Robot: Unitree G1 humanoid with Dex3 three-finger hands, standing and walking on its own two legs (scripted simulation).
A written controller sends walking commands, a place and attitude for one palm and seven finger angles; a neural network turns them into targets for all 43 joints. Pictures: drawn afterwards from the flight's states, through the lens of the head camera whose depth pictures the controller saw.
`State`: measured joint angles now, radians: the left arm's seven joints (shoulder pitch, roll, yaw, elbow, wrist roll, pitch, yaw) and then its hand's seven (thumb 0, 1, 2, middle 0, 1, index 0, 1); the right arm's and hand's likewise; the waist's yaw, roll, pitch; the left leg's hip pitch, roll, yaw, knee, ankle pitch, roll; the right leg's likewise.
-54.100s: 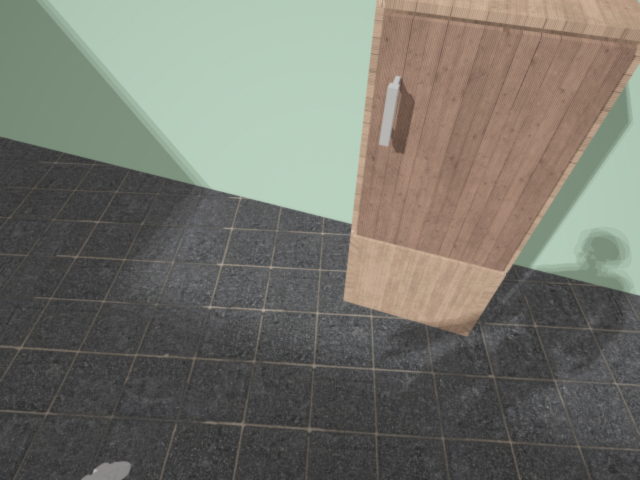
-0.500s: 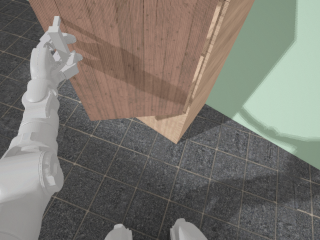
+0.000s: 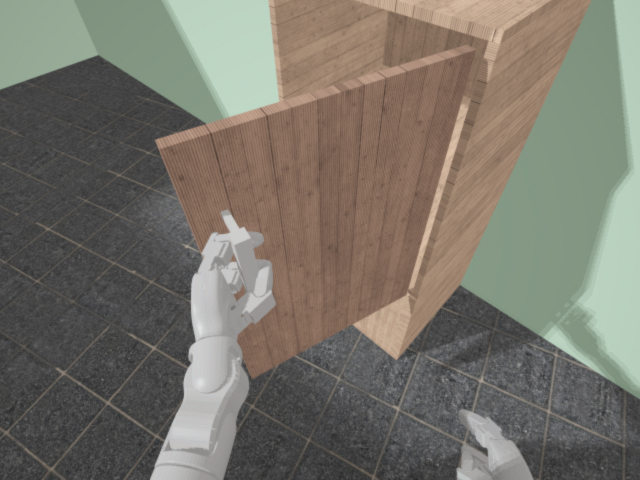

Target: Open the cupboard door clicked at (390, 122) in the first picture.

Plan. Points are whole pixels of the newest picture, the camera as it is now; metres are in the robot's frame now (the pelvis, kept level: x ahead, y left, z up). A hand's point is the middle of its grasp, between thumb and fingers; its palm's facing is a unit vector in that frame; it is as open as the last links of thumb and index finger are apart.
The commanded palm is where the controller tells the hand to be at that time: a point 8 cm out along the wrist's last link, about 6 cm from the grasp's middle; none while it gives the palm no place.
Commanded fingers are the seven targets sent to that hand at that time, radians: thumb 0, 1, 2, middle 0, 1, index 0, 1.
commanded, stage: pull the door open along its arc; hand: left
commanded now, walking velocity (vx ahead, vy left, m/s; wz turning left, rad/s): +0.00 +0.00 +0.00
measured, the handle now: (242, 258) +0.37 +0.12 +0.08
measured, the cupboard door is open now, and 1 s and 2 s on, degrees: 73 80 80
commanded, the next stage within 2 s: open thumb and fingers to let go in 0.20 s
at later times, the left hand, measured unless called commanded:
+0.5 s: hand (296, 315) +0.29 +0.04 +0.08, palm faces +0.40 -0.91 -0.02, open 6.6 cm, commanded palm +0.24 +0.09 +0.08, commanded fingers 0.00 0.13 0.57 -0.34 -1.27 -0.34 -1.27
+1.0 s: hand (285, 317) +0.29 +0.05 +0.08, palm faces +0.37 -0.93 +0.01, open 14.4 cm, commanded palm +0.25 +0.09 +0.08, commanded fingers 0.00 -0.50 0.30 -0.18 -0.50 -0.18 -0.50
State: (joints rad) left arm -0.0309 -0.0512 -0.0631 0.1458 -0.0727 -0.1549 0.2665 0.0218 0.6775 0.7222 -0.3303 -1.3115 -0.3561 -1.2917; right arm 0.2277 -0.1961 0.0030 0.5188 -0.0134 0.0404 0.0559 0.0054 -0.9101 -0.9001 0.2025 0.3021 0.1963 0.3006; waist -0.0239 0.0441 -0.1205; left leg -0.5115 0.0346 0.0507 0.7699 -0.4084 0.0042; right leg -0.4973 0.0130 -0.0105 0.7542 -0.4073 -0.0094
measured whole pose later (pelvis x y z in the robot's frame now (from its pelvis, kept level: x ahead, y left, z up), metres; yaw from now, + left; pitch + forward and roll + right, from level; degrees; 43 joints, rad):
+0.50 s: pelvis -0.01 -0.05 +0.00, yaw +4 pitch +5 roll +1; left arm 0.02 -0.11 -0.20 0.09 0.04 -0.08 0.54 0.02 0.58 0.76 -0.35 -1.30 -0.36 -1.32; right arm 0.19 -0.21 -0.01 0.61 -0.06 0.08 -0.01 0.01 -0.91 -0.90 0.20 0.30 0.20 0.30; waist 0.00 0.06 -0.08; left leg -0.45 0.03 -0.04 0.74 -0.37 -0.05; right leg -0.43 0.01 -0.10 0.77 -0.43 -0.07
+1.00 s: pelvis -0.03 -0.02 +0.00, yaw +4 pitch +4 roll +0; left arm -0.09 -0.12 -0.20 0.23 0.05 -0.15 0.55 0.00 -0.46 0.32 -0.26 -0.95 -0.27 -0.94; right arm 0.17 -0.19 0.00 0.62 -0.06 0.03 -0.01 0.01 -0.91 -0.90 0.20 0.30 0.20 0.30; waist 0.00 0.05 -0.07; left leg -0.50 0.02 -0.02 0.78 -0.36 -0.02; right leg -0.47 0.00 -0.08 0.79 -0.40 -0.04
